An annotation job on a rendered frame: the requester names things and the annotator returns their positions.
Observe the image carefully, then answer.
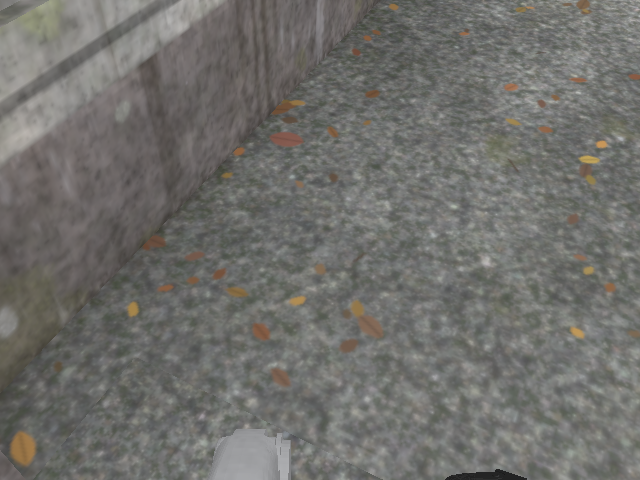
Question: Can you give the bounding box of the robot left thigh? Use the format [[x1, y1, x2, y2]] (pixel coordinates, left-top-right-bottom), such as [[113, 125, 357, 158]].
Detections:
[[207, 429, 291, 480]]

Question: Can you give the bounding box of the robot left shin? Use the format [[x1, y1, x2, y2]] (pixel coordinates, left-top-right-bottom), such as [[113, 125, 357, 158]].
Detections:
[[212, 436, 228, 464]]

